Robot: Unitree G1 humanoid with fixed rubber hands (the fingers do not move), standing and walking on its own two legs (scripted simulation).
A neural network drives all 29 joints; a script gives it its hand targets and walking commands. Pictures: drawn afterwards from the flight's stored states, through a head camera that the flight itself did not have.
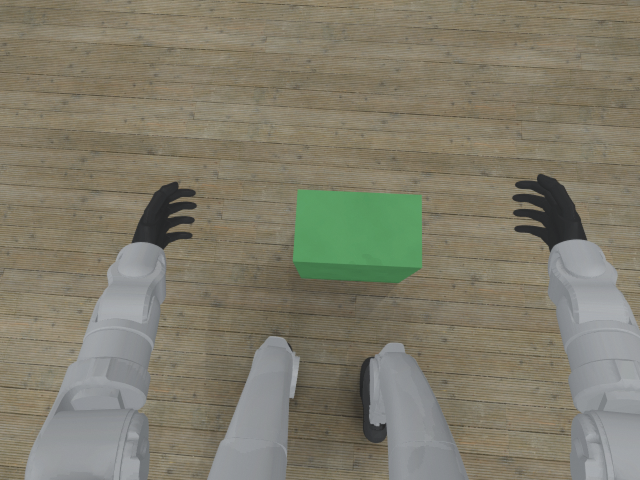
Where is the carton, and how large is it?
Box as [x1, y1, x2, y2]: [293, 189, 421, 282]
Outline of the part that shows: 298,189 293,262 301,277 398,282 421,267 421,195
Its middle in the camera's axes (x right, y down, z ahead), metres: +0.08 +0.00 +0.96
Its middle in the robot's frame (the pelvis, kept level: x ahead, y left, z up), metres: +0.48 -0.05 -0.55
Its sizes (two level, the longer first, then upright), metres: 0.270 0.160 0.276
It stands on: the floor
